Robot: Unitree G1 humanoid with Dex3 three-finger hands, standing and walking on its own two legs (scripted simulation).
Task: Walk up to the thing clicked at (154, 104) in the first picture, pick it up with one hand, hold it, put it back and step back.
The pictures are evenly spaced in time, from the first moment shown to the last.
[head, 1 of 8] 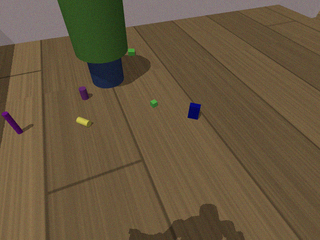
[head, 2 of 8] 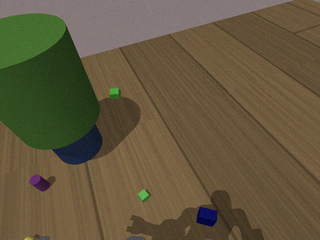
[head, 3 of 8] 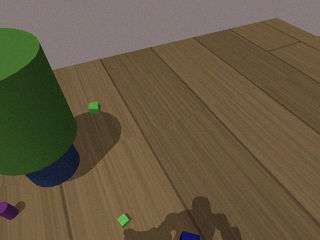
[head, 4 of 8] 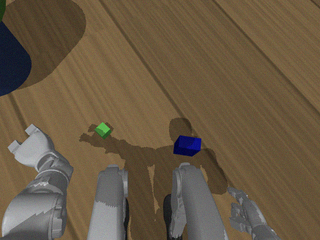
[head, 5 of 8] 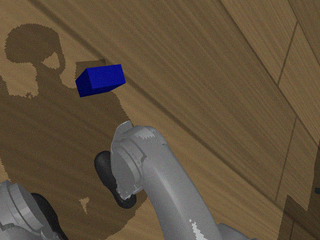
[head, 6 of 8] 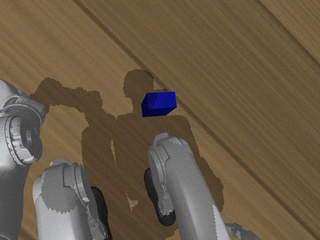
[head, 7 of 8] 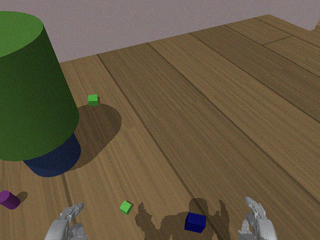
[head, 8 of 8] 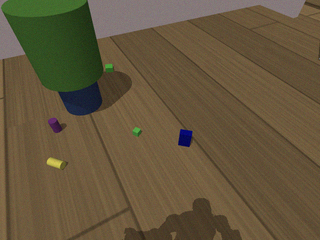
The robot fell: no
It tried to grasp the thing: yes
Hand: left
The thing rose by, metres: 0.66
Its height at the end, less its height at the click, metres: +0.00
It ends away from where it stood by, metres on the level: 0.01
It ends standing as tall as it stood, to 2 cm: yes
